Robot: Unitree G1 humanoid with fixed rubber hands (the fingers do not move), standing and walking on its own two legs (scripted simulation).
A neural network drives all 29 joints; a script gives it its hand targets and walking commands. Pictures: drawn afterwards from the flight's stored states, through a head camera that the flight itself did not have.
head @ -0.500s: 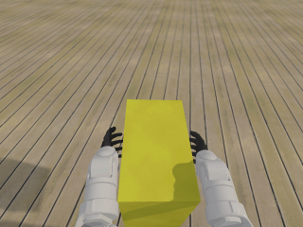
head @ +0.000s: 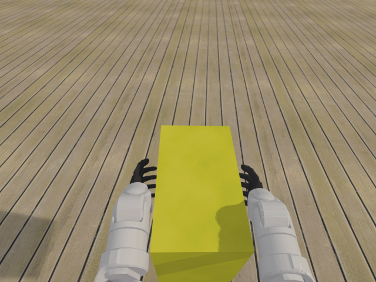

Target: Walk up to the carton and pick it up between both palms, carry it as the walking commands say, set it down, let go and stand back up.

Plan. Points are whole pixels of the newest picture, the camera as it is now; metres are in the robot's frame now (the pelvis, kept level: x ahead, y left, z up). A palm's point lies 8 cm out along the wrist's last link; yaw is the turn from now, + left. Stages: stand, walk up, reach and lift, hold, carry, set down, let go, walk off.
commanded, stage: reach and lift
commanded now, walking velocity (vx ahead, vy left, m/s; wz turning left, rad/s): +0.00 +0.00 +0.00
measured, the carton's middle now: (194, 207) +0.32 +0.00 -0.03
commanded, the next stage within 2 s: hold in 0.96 s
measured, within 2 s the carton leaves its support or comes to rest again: neither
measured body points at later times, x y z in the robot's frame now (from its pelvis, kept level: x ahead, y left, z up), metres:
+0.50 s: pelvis +0.00 +0.00 +0.00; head -0.05 +0.01 +0.45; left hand +0.32 +0.13 +0.05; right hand +0.30 -0.13 +0.04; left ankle +0.06 +0.13 -0.74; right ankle +0.00 -0.14 -0.74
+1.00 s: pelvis -0.01 +0.00 +0.00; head -0.06 +0.01 +0.45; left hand +0.31 +0.13 +0.05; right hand +0.29 -0.13 +0.04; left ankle +0.06 +0.13 -0.74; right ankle +0.00 -0.14 -0.74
